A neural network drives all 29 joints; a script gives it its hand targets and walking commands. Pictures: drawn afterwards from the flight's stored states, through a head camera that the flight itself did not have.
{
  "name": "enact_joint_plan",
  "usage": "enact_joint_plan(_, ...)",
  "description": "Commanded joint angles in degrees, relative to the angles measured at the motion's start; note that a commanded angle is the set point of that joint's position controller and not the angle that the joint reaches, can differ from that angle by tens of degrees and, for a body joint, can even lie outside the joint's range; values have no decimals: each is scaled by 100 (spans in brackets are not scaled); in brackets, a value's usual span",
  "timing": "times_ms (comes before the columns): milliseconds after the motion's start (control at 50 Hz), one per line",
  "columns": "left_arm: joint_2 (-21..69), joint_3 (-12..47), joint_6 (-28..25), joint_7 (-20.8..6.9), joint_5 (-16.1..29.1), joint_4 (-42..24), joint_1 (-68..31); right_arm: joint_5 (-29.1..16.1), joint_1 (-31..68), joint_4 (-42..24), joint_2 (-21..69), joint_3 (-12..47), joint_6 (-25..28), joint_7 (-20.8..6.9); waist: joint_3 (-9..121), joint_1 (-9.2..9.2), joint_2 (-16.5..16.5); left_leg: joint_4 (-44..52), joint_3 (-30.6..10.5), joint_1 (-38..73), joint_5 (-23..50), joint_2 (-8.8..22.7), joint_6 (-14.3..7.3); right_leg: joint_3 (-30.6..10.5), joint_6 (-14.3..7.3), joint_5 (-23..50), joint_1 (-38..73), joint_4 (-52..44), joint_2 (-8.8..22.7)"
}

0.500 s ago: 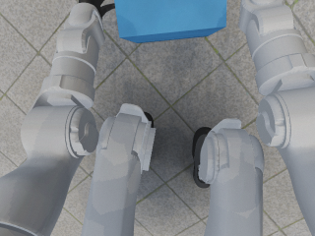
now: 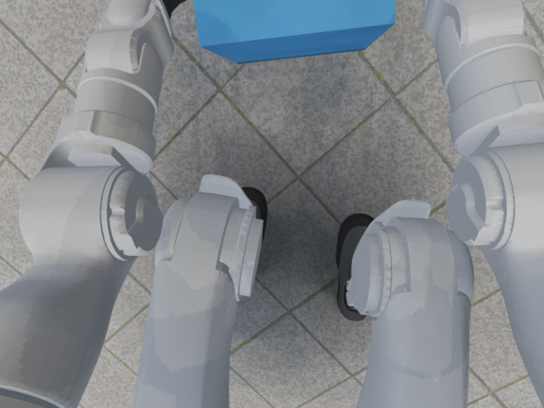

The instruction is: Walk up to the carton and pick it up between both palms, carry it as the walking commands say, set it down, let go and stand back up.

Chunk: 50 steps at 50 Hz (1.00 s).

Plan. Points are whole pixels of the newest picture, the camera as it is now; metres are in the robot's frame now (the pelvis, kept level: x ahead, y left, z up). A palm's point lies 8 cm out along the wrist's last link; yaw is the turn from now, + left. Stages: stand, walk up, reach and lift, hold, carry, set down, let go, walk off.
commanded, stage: set down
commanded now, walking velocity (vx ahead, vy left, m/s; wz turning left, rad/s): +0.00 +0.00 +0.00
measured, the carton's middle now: out of the picture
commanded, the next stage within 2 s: none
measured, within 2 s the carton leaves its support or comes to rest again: neither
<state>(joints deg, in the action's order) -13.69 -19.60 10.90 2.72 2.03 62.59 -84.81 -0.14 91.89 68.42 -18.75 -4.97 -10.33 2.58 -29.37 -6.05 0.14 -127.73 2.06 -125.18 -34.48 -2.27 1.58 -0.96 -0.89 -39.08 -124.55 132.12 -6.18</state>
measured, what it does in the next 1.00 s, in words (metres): stands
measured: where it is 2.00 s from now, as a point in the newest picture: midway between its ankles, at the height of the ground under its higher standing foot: (297, 269)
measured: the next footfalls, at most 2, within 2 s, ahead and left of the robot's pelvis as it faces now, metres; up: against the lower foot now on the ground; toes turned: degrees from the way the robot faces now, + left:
none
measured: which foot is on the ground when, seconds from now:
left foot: down 0.00-1.00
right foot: down 0.00-1.00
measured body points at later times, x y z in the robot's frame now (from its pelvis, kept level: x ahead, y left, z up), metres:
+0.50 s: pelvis +0.00 +0.00 +0.00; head +0.38 +0.00 +0.22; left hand +0.53 +0.21 -0.19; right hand +0.58 -0.11 -0.20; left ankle +0.12 +0.12 -0.33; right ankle +0.09 -0.10 -0.33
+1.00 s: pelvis -0.01 +0.00 +0.00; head +0.37 +0.01 +0.22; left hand +0.53 +0.23 -0.18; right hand +0.59 -0.14 -0.18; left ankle +0.12 +0.12 -0.33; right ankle +0.09 -0.10 -0.33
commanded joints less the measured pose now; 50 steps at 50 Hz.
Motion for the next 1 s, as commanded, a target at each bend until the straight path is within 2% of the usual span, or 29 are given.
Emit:
enact_joint_plan(0, 3989, 1123, -486, -1172, 369, -1363, -3379, -268, 2524, -889, 4077, 845, 318, -1102, 5709, -144, -778, 513, 33, 2093, 2550, -262, -132, -175, -74, 2607, 2308, -1025, 12)
enact_joint_plan(40, 3829, 1005, -485, -1132, 347, -1285, -3274, -368, 2659, -1000, 3981, 969, 328, -1038, 5917, -296, -792, 553, 45, 2118, 2496, -270, -146, -206, -93, 2644, 2707, -1005, 29)
enact_joint_plan(60, 3699, 918, -500, -1117, 423, -1215, -3317, -285, 2751, -1001, 3596, 932, 357, -952, 5964, -162, -976, 474, 62, 1987, 2472, -252, -104, -239, -70, 2704, 2826, -1006, 45)
enact_joint_plan(100, 3454, 715, -505, -1039, 219, -1086, -3263, -330, 2863, -953, 3566, 832, 400, -900, 5821, -353, -785, 571, 56, 2050, 2403, -260, -135, -256, -104, 2522, 2709, -1091, -19)
enact_joint_plan(160, 2830, 601, -570, -895, 216, -1006, -3029, -327, 2695, -938, 2910, 868, 404, -805, 5999, -247, -924, 480, -5, 2263, 2435, -152, -130, -265, -4, 2605, 2895, -963, 95)
enact_joint_plan(220, 1313, 112, -708, -450, 62, -1088, -2511, -324, 2577, -1077, 1223, 516, 466, -400, 6076, -404, -772, 533, 71, 2504, 2413, -145, -49, -263, 74, 2300, 2761, -1043, 151)
enact_joint_plan(260, 711, 133, -769, -196, 134, -798, -2536, -410, 2712, -1140, 534, 567, 540, -205, 6375, -363, -684, 621, -55, 2823, 2746, -131, -2, -154, 148, 2521, 2649, -987, 149)
enact_joint_plan(320, -357, -131, -909, 164, 174, -559, -1995, -374, 2467, -823, -452, 430, 579, 65, 6416, -498, -802, 666, -72, 2693, 2696, -114, -6, -290, 143, 2253, 2490, -1119, 254)
enact_joint_plan(340, -507, -67, -931, 270, 259, -519, -1984, -375, 2412, -892, -846, 428, 597, 194, 6678, -314, -679, 627, -127, 2766, 2837, -56, 26, -265, 209, 2548, 2851, -1023, 264)
enact_joint_plan(380, -963, -191, -932, 356, 304, -158, -1813, -720, 2564, -742, -943, 757, 582, 237, 6610, -701, -871, 657, -11, 2529, 2496, -34, 11, -313, 175, 2295, 2797, -1099, 357)
enact_joint_plan(420, -1049, -71, -929, 445, 267, -93, -1851, -678, 2411, -535, -1236, 621, 567, 269, 6700, -508, -754, 708, -103, 2675, 2717, 52, 40, -317, 148, 2529, 2828, -982, 389)
enact_joint_plan(440, -893, 7, -967, 419, 452, -363, -1789, -694, 2511, -1038, -1159, 692, 614, 276, 7027, -544, -895, 727, -123, 2771, 2823, -27, -7, -361, 205, 2647, 2928, -1084, 329)
enact_joint_plan(460, -1043, 49, -956, 416, 445, -18, -1765, -668, 2436, -591, -1287, 613, 602, 277, 6831, -464, -828, 715, -91, 2718, 2798, -14, 24, -229, 182, 2547, 2819, -969, 381)
enact_joint_plan(500, -1037, 78, -1017, 418, 464, -15, -1504, -833, 2244, -564, -1067, 799, 600, 203, 6619, -709, -798, 729, -90, 2755, 2833, -14, -36, -324, 158, 2325, 2392, -1042, 397)
enact_joint_plan(560, -1050, 184, -1021, 439, 588, -447, -2026, -992, 2505, -599, -1197, 782, 604, 154, 6950, -701, -790, 853, -220, 2989, 2966, 60, -48, -318, 157, 2409, 2436, -1060, 409)
enact_joint_plan(580, -913, 270, -1009, 396, 768, -312, -1781, -1013, 2393, -625, -1246, 805, 638, 150, 6923, -442, -854, 794, -183, 3064, 2894, 85, -33, -243, 137, 2340, 2445, -1109, 392)
enact_joint_plan(620, -992, 371, -981, 360, 803, -209, -1884, -992, 2429, -429, -1300, 725, 612, 118, 6737, -413, -659, 808, -202, 2813, 2717, 64, -42, -279, 80, 2249, 2323, -1024, 456)
enact_joint_plan(640, -1429, 261, -1027, 378, 801, -227, -1972, -1055, 2437, -322, -1295, 806, 577, 108, 6856, -631, -799, 776, -205, 3044, 2833, 101, -64, -321, 130, 2187, 2392, -995, 505)
enact_joint_plan(700, -1197, 527, -956, 358, 934, -358, -2031, -1114, 2780, -567, -1416, 800, 591, 84, 7018, -527, -676, 774, -256, 2819, 2714, 142, -78, -309, 79, 2199, 2576, -977, 522)
enact_joint_plan(720, -1186, 427, -975, 363, 852, -485, -1875, -1167, 2610, -627, -1397, 791, 583, 90, 7101, -612, -621, 807, -214, 3012, 2851, 148, -97, -312, 92, 2353, 2553, -949, 444)
enact_joint_plan(740, -1309, 519, -978, 381, 946, -744, -2131, -1186, 2731, -728, -1691, 844, 606, 104, 7421, -550, -631, 787, -203, 3117, 2869, 183, -43, -317, 80, 2414, 2779, -982, 498)
enact_joint_plan(760, -1332, 580, -923, 377, 994, -514, -2049, -1132, 2625, -565, -1581, 815, 579, 132, 7308, -318, -819, 790, -240, 3002, 2800, 183, -82, -191, 116, 2466, 2871, -954, 483)
enact_joint_plan(780, -1424, 524, -897, 383, 1068, -490, -2070, -1087, 2716, -567, -1648, 771, 572, 163, 7268, -407, -855, 853, -219, 2958, 2599, 131, -87, -252, 108, 2228, 3049, -1034, 460)
enact_joint_plan(800, -1364, 528, -879, 390, 1065, -699, -2210, -1143, 2815, -1001, -1585, 819, 570, 179, 7628, -294, -964, 791, -231, 3116, 2878, 132, -101, -228, 158, 2525, 3132, -1023, 458)
enact_joint_plan(840, -1482, 453, -873, 424, 926, -689, -2147, -1218, 2595, -582, -1505, 835, 508, 173, 7307, -551, -768, 893, -155, 2876, 2539, 152, -109, -195, 80, 2156, 2893, -1078, 463)
enact_joint_plan(880, -1624, 413, -804, 484, 1029, -834, -2029, -1126, 2785, -1013, -1680, 805, 454, 220, 8307, -489, -919, 903, -134, 3499, 2895, 103, -84, -198, 104, 2457, 3545, -1158, 451)
enact_joint_plan(900, -1699, 307, -802, 481, 985, -642, -1929, -1299, 2796, -888, -1480, 1025, 427, 192, 8184, -848, -935, 906, -22, 3330, 2697, 68, -146, -210, 86, 2305, 3548, -1205, 458)
enact_joint_plan(960, -1898, 189, -723, 542, 838, -1401, -1924, -1239, 2703, -1566, -1739, 759, 379, 220, 9080, -670, -757, 978, -38, 3935, 3061, 54, -106, -112, 56, 2574, 3716, -1198, 399)
enact_joint_plan(980, -1730, 347, -670, 549, 959, -1325, -1873, -1312, 2792, -1662, -1576, 890, 333, 238, 9496, -736, -845, 996, -14, 4112, 3133, 40, -146, -67, 63, 2672, 4013, -1225, 349)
